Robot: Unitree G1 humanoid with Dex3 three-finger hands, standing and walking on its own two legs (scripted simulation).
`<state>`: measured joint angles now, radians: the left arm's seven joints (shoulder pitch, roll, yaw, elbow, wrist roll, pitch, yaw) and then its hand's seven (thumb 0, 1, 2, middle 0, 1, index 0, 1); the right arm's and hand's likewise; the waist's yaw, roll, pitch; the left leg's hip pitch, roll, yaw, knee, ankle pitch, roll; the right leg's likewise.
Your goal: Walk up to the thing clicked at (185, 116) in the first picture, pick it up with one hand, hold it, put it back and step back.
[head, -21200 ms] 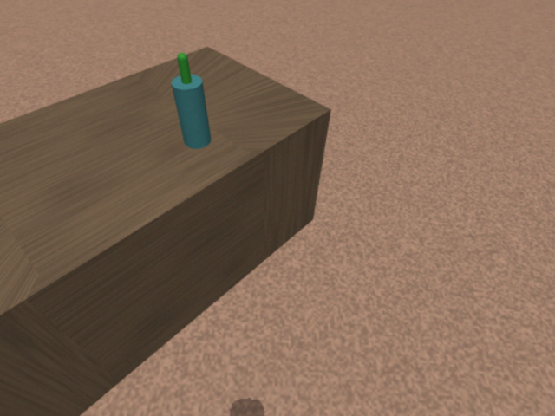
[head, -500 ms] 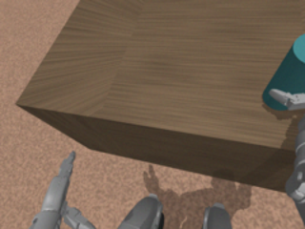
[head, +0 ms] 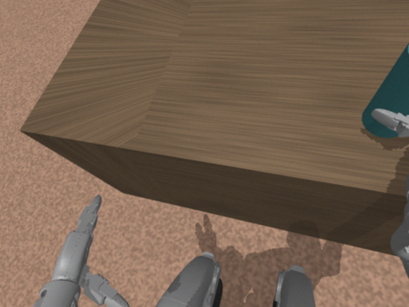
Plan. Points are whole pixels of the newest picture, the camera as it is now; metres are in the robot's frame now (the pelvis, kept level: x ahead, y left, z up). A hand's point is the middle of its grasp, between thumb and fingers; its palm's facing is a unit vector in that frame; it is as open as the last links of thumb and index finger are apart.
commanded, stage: open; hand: right
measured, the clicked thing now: out of the picture +0.52 -0.23 +0.08
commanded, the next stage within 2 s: withdraw in 0.36 s
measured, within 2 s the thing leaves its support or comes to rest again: rests again in 0.10 s
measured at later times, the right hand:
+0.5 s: hand out of the picture +0.54 -0.26 +0.03, palm faces +0.31 +0.95 +0.00, open 14.9 cm
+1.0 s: hand out of the picture +0.53 -0.33 +0.15, palm faces +0.36 +0.93 -0.09, open 17.2 cm
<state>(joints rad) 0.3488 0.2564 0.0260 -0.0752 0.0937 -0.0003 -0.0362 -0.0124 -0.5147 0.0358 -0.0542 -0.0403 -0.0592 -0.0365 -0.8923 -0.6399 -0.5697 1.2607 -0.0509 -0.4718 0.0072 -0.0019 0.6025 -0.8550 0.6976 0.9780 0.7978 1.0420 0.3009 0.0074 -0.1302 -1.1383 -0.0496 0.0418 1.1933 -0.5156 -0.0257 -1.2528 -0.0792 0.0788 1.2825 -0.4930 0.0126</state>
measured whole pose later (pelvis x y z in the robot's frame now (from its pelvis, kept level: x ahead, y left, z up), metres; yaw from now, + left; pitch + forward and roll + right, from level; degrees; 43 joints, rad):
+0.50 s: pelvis +0.01 +0.00 +0.00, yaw +0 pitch +27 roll +6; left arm 0.36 0.26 0.04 -0.06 0.09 0.02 -0.04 -0.01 -0.55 0.06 -0.06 -0.05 -0.05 -0.06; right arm -0.87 -0.62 -0.56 1.20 -0.04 -0.44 0.01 -0.01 0.50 -0.18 0.49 0.35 0.50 0.35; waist 0.29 0.00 -0.14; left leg -1.13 -0.05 0.04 1.18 -0.52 -0.03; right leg -1.25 -0.08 0.08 1.28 -0.51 0.01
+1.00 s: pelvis +0.02 -0.01 +0.04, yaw -1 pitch +21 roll +5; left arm 0.32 0.25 0.00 0.08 0.03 0.06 -0.01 -0.01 -0.54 0.05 -0.06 -0.04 -0.05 -0.05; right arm -0.94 -0.75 -0.53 1.24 -0.05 -0.26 0.09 -0.01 0.50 -0.04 0.08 0.06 0.08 0.06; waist 0.22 -0.03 -0.15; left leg -0.89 -0.04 0.02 0.98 -0.46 -0.04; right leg -1.01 -0.07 0.05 1.10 -0.46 0.00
